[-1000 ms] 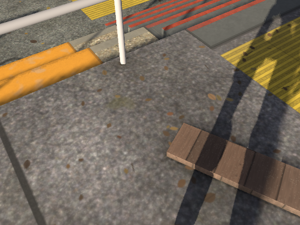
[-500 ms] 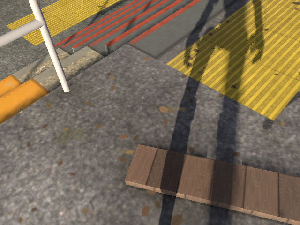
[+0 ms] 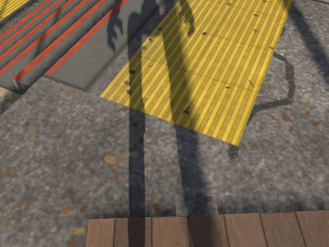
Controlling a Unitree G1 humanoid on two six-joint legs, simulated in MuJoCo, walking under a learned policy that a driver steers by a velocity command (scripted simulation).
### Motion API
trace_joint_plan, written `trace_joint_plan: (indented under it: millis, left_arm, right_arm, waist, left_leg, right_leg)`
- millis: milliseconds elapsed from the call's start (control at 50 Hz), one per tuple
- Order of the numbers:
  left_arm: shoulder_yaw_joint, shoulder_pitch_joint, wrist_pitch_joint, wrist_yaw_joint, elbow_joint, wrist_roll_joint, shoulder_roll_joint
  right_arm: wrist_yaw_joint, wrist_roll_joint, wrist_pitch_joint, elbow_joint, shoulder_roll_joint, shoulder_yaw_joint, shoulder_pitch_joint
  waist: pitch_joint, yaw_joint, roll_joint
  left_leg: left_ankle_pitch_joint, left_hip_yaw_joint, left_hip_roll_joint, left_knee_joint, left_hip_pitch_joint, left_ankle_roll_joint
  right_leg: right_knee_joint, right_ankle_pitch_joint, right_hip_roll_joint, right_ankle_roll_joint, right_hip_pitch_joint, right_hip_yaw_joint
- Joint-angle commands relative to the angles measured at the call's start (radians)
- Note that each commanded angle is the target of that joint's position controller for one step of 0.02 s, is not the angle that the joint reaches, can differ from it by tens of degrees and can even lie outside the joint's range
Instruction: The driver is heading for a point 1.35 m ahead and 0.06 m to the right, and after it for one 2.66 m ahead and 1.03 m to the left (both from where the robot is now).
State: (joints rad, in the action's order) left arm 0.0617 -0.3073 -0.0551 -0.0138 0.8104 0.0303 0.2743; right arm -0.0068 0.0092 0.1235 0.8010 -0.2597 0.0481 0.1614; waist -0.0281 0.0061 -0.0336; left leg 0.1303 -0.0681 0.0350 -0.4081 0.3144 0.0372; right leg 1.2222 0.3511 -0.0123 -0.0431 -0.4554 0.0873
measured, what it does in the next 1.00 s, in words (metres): climbs: right foot, then left foot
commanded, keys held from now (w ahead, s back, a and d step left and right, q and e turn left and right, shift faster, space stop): w+e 0.34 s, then w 0.16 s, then q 0.50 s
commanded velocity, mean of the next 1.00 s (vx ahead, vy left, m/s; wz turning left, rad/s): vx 0.35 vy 0.00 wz -0.16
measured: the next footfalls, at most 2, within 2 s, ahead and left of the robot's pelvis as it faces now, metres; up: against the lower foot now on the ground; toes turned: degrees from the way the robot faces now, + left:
right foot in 0.32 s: +0.33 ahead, -0.21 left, +0.03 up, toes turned -21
left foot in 0.82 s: +0.51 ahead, -0.06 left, +0.04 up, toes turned -8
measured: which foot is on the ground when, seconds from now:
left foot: down 0.00-0.40, up 0.42-0.80, down 0.82-1.00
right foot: up 0.00-0.30, down 0.32-0.78, up 0.80-1.00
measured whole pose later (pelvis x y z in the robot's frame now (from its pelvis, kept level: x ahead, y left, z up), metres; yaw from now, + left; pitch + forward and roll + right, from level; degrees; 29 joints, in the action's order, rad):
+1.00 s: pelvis +0.41 -0.11 +0.04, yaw -6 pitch +1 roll -1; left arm 0.05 0.05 -0.03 -0.03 0.63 0.00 0.24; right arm -0.01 -0.01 0.03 0.78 -0.27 0.06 0.35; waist -0.08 -0.08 -0.03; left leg 0.20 -0.01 0.08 -0.54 0.36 0.10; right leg 1.19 0.41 0.01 0.01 -0.56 0.07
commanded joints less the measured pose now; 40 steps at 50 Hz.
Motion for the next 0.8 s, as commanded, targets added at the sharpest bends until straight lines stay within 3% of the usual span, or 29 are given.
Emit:
trace_joint_plan:
  millis: [20,100,180,260,300,320,340,360,380,400,420,440,460,480,500,520,560,580,620,660,700,760,780,800]
  left_arm:
    - [0.011,-0.035,0.006,0.006,-0.08,0.004,0.028]
    - [0.008,0.055,0.015,0.007,-0.142,-0.009,0.029]
    - [-0.001,0.152,0.01,0.031,-0.178,-0.006,0.023]
    - [-0.015,0.301,0.014,0.058,-0.249,-0.005,0.006]
    - [-0.017,0.337,0.016,0.07,-0.286,-0.001,0.009]
    - [-0.011,0.325,0.017,0.074,-0.291,-0.002,0.022]
    - [0.006,0.306,0.017,0.074,-0.293,-0.004,0.06]
    - [0.021,0.255,0.015,0.074,-0.279,-0.005,0.08]
    - [0.042,0.131,0.015,0.076,-0.247,-0.003,0.093]
    - [0.068,-0.004,0.029,0.071,-0.199,0.002,0.13]
    - [0.084,-0.106,0.042,0.055,-0.149,0.021,0.173]
    - [0.069,-0.232,0.042,0.035,-0.119,-0.001,0.159]
    - [0.07,-0.24,0.036,0.044,-0.11,-0.022,0.165]
    - [0.061,-0.101,0.018,0.054,-0.141,-0.02,0.15]
    - [0.045,0.001,0.005,0.05,-0.151,-0.023,0.103]
    - [0.029,0.082,-0.003,0.048,-0.168,-0.026,0.069]
    - [0.024,0.156,-0.016,0.039,-0.173,-0.029,0.062]
    - [0.025,0.169,-0.023,0.034,-0.164,-0.026,0.069]
    - [0.027,0.192,-0.024,0.022,-0.151,-0.037,0.086]
    - [0.036,0.2,-0.025,0.014,-0.135,-0.053,0.109]
    - [0.04,0.236,-0.022,0.01,-0.134,-0.047,0.117]
    - [0.05,0.346,-0.019,0.006,-0.146,-0.01,0.14]
    - [0.054,0.391,-0.02,0.009,-0.15,0.01,0.146]
    - [0.05,0.442,-0.022,0.013,-0.154,0.027,0.127]
  right_arm:
    - [-0.005,-0.001,0.017,-0.024,-0.088,0.025,0.029]
    - [-0.003,-0.005,0.019,0.003,-0.136,0.043,0.053]
    - [0.001,-0.004,-0.005,0.011,-0.156,0.046,0.081]
    - [0.007,-0.019,-0.036,0.025,-0.184,0.047,0.145]
    - [0.009,-0.029,-0.056,0.036,-0.207,0.053,0.164]
    - [0.012,-0.03,-0.063,0.033,-0.22,0.056,0.153]
    - [0.014,-0.028,-0.069,0.029,-0.217,0.055,0.174]
    - [0.017,-0.025,-0.078,0.043,-0.204,0.047,0.232]
    - [0.019,-0.038,-0.082,0.064,-0.213,0.04,0.268]
    - [0.009,-0.041,-0.072,0.068,-0.204,0.028,0.282]
    - [-0.016,-0.014,-0.055,0.039,-0.137,0.001,0.23]
    - [-0.039,-0.002,-0.028,0.028,-0.123,-0.004,0.184]
    - [-0.045,-0.06,-0.02,-0.033,-0.138,0.008,0.06]
    - [-0.033,-0.073,-0.02,-0.081,-0.153,0.011,-0.053]
    - [-0.025,-0.06,-0.029,-0.08,-0.144,0.013,-0.067]
    - [-0.02,-0.059,-0.046,-0.051,-0.136,0.014,-0.006]
    - [-0.019,-0.05,-0.082,0.0,-0.119,0.022,0.102]
    - [-0.014,-0.045,-0.095,0.004,-0.106,0.022,0.109]
    - [-0.002,-0.04,-0.112,-0.023,-0.072,0.01,0.051]
    - [-0.003,-0.017,-0.121,-0.022,-0.075,0.015,0.051]
    - [-0.008,-0.018,-0.135,-0.021,-0.111,0.035,0.078]
    - [-0.01,-0.015,-0.167,-0.031,-0.167,0.072,0.177]
    - [-0.008,-0.013,-0.179,-0.023,-0.177,0.084,0.258]
    - [-0.006,-0.011,-0.181,0.015,-0.187,0.1,0.4]
  waist:
    - [0.048,0.001,0.105]
    - [0.013,-0.006,0.074]
    - [-0.002,-0.044,0.077]
    - [-0.054,-0.1,0.083]
    - [-0.072,-0.099,0.099]
    - [-0.058,-0.08,0.112]
    - [-0.013,-0.07,0.097]
    - [0.073,-0.043,0.09]
    - [0.184,0.026,0.081]
    - [0.282,0.089,0.064]
    - [0.315,0.111,-0.101]
    - [0.451,0.133,-0.053]
    - [0.439,0.156,-0.009]
    - [0.269,0.119,0.069]
    - [0.188,0.077,0.029]
    - [0.146,0.021,0.008]
    - [0.091,-0.051,-0.006]
    - [0.063,-0.068,-0.025]
    - [0.011,-0.074,-0.053]
    - [0.06,-0.085,-0.08]
    - [0.08,-0.103,-0.077]
    - [0.103,-0.178,-0.096]
    - [0.126,-0.224,-0.099]
    - [0.148,-0.301,-0.044]
  left_leg:
    - [-0.034,0.256,-0.286,0.257,-0.161,0.17]
    - [-0.155,0.137,-0.307,0.288,-0.182,0.191]
    - [-0.207,0.011,-0.288,0.261,-0.237,0.159]
    - [-0.173,-0.038,-0.314,0.23,-0.332,0.126]
    - [-0.226,-0.047,-0.346,0.209,-0.386,0.11]
    - [-0.349,-0.075,-0.345,0.17,-0.395,0.096]
    - [-0.607,-0.118,-0.311,0.068,-0.422,0.082]
    - [-0.839,-0.142,-0.29,-0.099,-0.405,0.067]
    - [-0.903,-0.146,-0.281,-0.288,-0.299,0.038]
    - [-0.738,-0.13,-0.258,-0.486,-0.04,-0.009]
    - [0.219,-0.081,-0.163,-0.798,0.34,-0.057]
    - [0.514,0.081,-0.186,-0.938,0.408,-0.02]
    - [0.433,0.108,-0.155,-0.968,0.478,-0.01]
    - [0.351,0.108,-0.178,-0.877,0.493,-0.001]
    - [0.306,0.102,-0.197,-0.85,0.453,-0.005]
    - [0.285,0.109,-0.209,-0.821,0.365,-0.013]
    - [0.201,0.082,-0.174,-0.82,0.271,-0.038]
    - [0.172,0.078,-0.16,-0.794,0.268,-0.048]
    - [0.152,0.057,-0.127,-0.65,0.248,-0.061]
    - [0.078,0.009,-0.107,-0.58,0.145,-0.063]
    - [0.053,-0.001,-0.109,-0.565,0.105,-0.061]
    - [0.159,-0.033,-0.087,-0.548,0.013,-0.014]
    - [0.162,-0.053,-0.071,-0.485,-0.079,0.013]
    - [0.06,-0.045,-0.053,-0.313,-0.239,0.06]
  right_leg:
    - [0.006,-0.063,-0.118,0.006,-0.18,0.027]
    - [-0.114,-0.178,-0.138,0.024,-0.287,0.033]
    - [-0.286,-0.334,-0.125,0.024,-0.29,-0.025]
    - [-0.431,-0.292,-0.103,0.005,-0.321,-0.102]
    - [-0.493,-0.19,-0.091,-0.012,-0.312,-0.131]
    - [-0.526,-0.158,-0.064,-0.027,-0.255,-0.161]
    - [-0.538,-0.12,-0.005,-0.039,-0.175,-0.215]
    - [-0.565,-0.104,0.063,-0.052,0.001,-0.261]
    - [-0.67,-0.233,0.1,-0.08,0.294,-0.262]
    - [-0.699,-0.339,0.056,-0.119,0.668,-0.165]
    - [-0.756,-0.298,-0.158,-0.211,0.973,0.156]
    - [-0.704,-0.43,-0.301,-0.232,1.036,0.293]
    - [-0.834,-0.275,-0.34,-0.263,0.945,0.396]
    - [-0.893,-0.185,-0.304,-0.218,0.757,0.341]
    - [-0.922,-0.175,-0.276,-0.197,0.611,0.273]
    - [-0.946,-0.21,-0.245,-0.18,0.477,0.195]
    - [-0.998,-0.293,-0.211,-0.159,0.319,0.071]
    - [-1.016,-0.334,-0.202,-0.147,0.275,0.014]
    - [-1.044,-0.38,-0.176,-0.122,0.191,-0.096]
    - [-1.029,-0.445,-0.162,-0.112,0.207,-0.169]
    - [-0.978,-0.483,-0.184,-0.105,0.252,-0.195]
    - [-0.791,-0.725,-0.227,-0.08,0.301,-0.212]
    - [-0.666,-0.799,-0.229,-0.068,0.287,-0.218]
    - [-0.409,-0.712,-0.174,-0.042,0.216,-0.226]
